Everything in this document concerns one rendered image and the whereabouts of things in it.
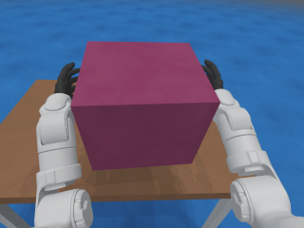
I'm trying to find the left robot hand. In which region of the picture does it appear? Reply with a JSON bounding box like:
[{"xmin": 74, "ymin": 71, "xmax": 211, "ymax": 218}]
[{"xmin": 54, "ymin": 62, "xmax": 80, "ymax": 100}]

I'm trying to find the left robot forearm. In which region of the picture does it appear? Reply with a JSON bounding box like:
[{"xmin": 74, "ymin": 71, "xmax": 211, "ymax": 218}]
[{"xmin": 34, "ymin": 93, "xmax": 82, "ymax": 227}]

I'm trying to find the carton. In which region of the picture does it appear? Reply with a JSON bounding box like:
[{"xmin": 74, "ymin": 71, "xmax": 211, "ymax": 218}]
[{"xmin": 70, "ymin": 41, "xmax": 220, "ymax": 171}]

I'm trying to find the right robot hand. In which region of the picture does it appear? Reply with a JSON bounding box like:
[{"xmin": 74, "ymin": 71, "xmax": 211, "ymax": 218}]
[{"xmin": 201, "ymin": 59, "xmax": 224, "ymax": 90}]

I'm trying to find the table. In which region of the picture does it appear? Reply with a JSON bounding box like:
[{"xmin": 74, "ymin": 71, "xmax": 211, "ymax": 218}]
[{"xmin": 0, "ymin": 79, "xmax": 256, "ymax": 228}]

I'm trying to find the right robot forearm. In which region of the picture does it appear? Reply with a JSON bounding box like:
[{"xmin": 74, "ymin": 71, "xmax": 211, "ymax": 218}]
[{"xmin": 213, "ymin": 88, "xmax": 292, "ymax": 212}]

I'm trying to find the robot right upper arm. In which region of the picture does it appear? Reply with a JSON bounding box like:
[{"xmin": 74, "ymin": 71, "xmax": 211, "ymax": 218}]
[{"xmin": 230, "ymin": 175, "xmax": 304, "ymax": 228}]

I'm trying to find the robot left upper arm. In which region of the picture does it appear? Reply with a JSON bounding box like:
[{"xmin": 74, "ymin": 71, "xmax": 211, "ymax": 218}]
[{"xmin": 31, "ymin": 188, "xmax": 94, "ymax": 228}]

